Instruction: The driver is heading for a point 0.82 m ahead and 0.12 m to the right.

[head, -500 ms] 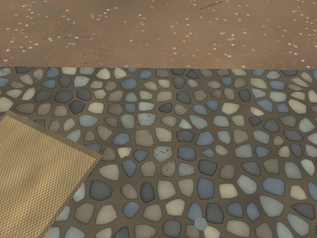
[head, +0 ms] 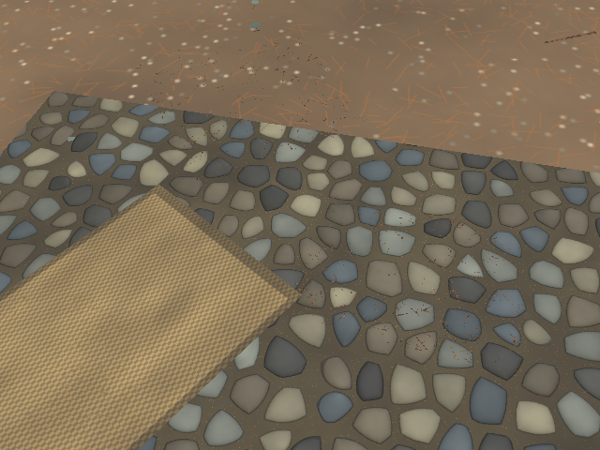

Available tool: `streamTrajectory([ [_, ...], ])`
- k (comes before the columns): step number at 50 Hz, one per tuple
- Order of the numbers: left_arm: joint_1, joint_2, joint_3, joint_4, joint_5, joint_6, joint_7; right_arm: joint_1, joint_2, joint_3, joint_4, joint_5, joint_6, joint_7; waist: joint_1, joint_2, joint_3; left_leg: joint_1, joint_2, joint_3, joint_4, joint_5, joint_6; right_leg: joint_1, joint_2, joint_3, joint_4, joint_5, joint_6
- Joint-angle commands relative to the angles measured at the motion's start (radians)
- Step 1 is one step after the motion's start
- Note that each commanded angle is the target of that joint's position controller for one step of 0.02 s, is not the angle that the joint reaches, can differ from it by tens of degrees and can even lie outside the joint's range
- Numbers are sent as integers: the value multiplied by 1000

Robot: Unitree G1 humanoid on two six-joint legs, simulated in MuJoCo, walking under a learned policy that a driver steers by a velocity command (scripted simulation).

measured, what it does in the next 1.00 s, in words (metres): steps on the spot: left foot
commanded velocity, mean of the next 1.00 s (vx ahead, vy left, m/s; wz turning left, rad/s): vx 0.07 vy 0.00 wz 0.10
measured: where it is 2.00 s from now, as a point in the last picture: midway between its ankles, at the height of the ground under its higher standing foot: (320, 414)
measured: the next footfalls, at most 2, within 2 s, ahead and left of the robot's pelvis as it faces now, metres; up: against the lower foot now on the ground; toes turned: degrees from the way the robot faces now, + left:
left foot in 0.28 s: +0.02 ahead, +0.14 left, +0.00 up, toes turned +0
left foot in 1.42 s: +0.43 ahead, +0.15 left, +0.00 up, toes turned +3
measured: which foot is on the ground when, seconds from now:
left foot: up 0.00-0.26, down 0.28-0.94, up 0.96-1.00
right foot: down 0.00-1.00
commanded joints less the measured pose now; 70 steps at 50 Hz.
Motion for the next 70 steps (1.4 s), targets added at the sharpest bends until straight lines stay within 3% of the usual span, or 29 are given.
streamTrajectory([
  [1, -57, 150, 30, -87, 12, -16, 14, 55, -185, -62, -53, -5, -23, -4, -27, -193, -74, -123, 25, -6, 416, -172, -37, 79, -382, 373, -227, 277, -263],
  [3, -89, 118, 18, -88, -20, -16, 18, 77, -136, -54, -19, -10, -8, -11, -29, -168, -48, -150, 27, -3, 468, -79, -71, 111, -295, 256, -201, 267, -204],
  [7, -31, 102, 6, -61, -16, -3, 26, 22, -47, -16, -31, -1, -10, -6, 10, -200, -74, -76, 62, 69, 243, -36, -102, 187, -240, 146, -175, 355, -204],
  [9, -23, 125, 11, -54, -18, 6, 23, -5, -16, 2, -38, -6, -12, 0, 31, -237, -88, 38, 98, 129, 58, -58, -103, 176, -237, 126, -163, 371, -201],
  [12, 2, 154, 13, -36, -32, 17, 17, 38, -41, -5, -5, 2, -15, 3, 24, -231, -88, 176, 86, 186, -218, 91, -84, 157, -244, 141, -124, 404, -195],
  [14, 54, 123, -1, -10, -37, 3, 11, 66, -71, -7, 13, -10, -16, 0, 15, -171, -90, 350, 122, 128, -404, 330, -31, 73, -219, 128, -109, 336, -112],
  [15, 64, 91, -14, -15, -7, -13, 3, 83, -127, -14, 5, -19, -14, -10, 34, -40, -139, 452, 244, 2, -356, 588, 9, 8, -163, 64, -30, 223, -44],
  [16, 88, 41, -26, -12, -1, -23, 0, 31, -123, -9, 20, -31, -14, -4, 88, 132, -142, 334, 283, -17, -309, 524, 86, 51, -96, -13, -80, 16, 15],
  [17, 27, 86, -22, -4, 8, -22, 3, -1, -57, 4, 1, -30, -23, 9, 41, 73, -117, 284, 245, -5, -325, 376, 96, 93, -91, -18, -75, 38, 52],
  [18, -4, 99, -17, 0, 3, -21, 3, 12, -36, 11, 16, -39, -31, 15, 26, 52, -95, 266, 217, 12, -332, 292, 72, 94, -83, -25, -72, 68, 59],
  [20, -2, 99, -17, 14, -5, -8, 13, 19, -57, 9, 31, -36, -45, 17, 22, 52, -48, 225, 196, 22, -340, 267, 46, 90, -85, -24, -67, 100, 53],
  [22, 11, 92, -18, 31, -8, -3, 17, 37, -42, 16, 47, -32, -53, 14, 25, 50, -30, 208, 189, 29, -337, 273, 38, 96, -90, -19, -77, 109, 49],
  [35, 42, 97, -14, 154, -14, -2, 35, 47, -26, 23, 130, -25, -61, 9, 24, -28, -30, 215, 157, 58, -333, 292, 36, 125, -96, -19, -98, 139, 61],
  [37, 55, 86, -16, 174, -21, 1, 38, 72, -42, 16, 153, -19, -54, 3, 15, -2, -40, 218, 148, 48, -367, 13, 57, 97, -52, -73, -46, -33, 55],
  [39, 19, 77, -17, 157, -29, -9, 37, 111, -94, 0, 166, -9, -49, 0, -18, 87, 30, 200, 232, -98, -468, -342, 128, -54, -12, -118, 95, -183, 39],
  [41, -19, 75, -18, 127, -42, -38, 25, 147, -117, -9, 181, 0, -63, -3, -33, 154, 97, 180, 356, -277, -552, -411, 207, -159, -52, -64, 221, -210, -5],
  [44, 31, 74, -15, 141, -59, -78, -4, 93, -92, -6, 171, 14, -82, -2, 15, 128, 94, 214, 369, -236, -525, -250, 201, -147, -96, -37, 142, -245, -74],
  [46, 198, 73, -5, 229, -47, -88, -13, 12, -80, -2, 152, 19, -79, 1, 100, 66, 30, 63, 256, -65, -419, -109, 136, 194, -33, -99, -57, 12, -70],
  [47, 293, 95, 5, 265, -36, -87, -13, -2, -29, 12, 142, 6, -83, 4, 128, -23, -3, -29, 182, 34, -244, -29, 91, 331, -91, 6, -100, -8, -70],
  [48, 391, 204, 27, 275, -36, -88, -10, -12, 39, 31, 106, -4, -95, 5, 141, -293, -40, -200, 57, 190, 85, -65, 9, 441, -313, 385, -274, -217, -167],
  [49, 382, 214, 22, 266, -20, -97, -20, -14, -17, 14, 91, 23, -111, -1, 134, -303, -2, -326, 47, 121, 291, -202, 7, 411, -434, 657, -368, -345, -275],
  [50, 299, 158, 5, 237, -22, -107, -18, 15, -48, 6, 107, 42, -125, 3, 90, -201, 69, -394, 115, 67, 388, -122, 27, 383, -423, 598, -368, -385, -270],
  [52, 228, 115, -9, 204, -30, -110, -16, 30, -52, 1, 134, 26, -143, 15, 60, -150, 87, -425, 177, 102, 383, 65, 48, 382, -342, 410, -372, -245, -200],
  [54, 248, 70, -26, 206, -24, -102, -16, -5, -42, -4, 132, 8, -146, 27, 63, -146, 62, -378, 207, 132, 321, 178, 38, 375, -281, 260, -376, -5, -159],
  [57, 297, 84, -29, 215, -20, -88, -3, -54, 6, 7, 117, 5, -138, 40, 71, -136, 45, -362, 200, 186, 224, 264, -2, 364, -246, 138, -376, 275, -167],
  [60, 301, 105, -30, 207, -18, -77, 12, -164, 39, 24, 79, 10, -139, 47, 91, -126, 73, -281, 177, 221, 19, 382, -22, 277, -213, 58, -408, 320, -158],
  [65, 367, 114, -24, 227, -33, -72, 19, -290, 31, 32, 37, 20, -148, 70, 104, -132, 125, -211, 146, 229, -167, 463, 6, 303, -256, 30, -420, 332, -167],
  [68, 354, 133, -11, 222, -36, -62, 20, -267, -13, 18, 34, 16, -156, 78, 46, -143, 75, -127, 118, 224, -205, 391, 55, 397, -293, 28, -311, 619, -144],
  [70, 324, 150, -3, 209, -28, -47, 20, -52, -80, -17, 89, 16, -154, 63, -81, -168, -80, 162, 64, 253, -211, 351, 102, 386, -265, 16, -58, 940, -116],
])
Velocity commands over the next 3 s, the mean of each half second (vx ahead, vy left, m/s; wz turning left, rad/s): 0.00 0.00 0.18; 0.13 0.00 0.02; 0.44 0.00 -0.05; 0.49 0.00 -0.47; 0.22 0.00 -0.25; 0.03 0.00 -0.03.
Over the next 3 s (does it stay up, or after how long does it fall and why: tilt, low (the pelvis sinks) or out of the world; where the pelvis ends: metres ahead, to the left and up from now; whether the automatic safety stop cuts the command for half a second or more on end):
stays up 0.85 -0.11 0.00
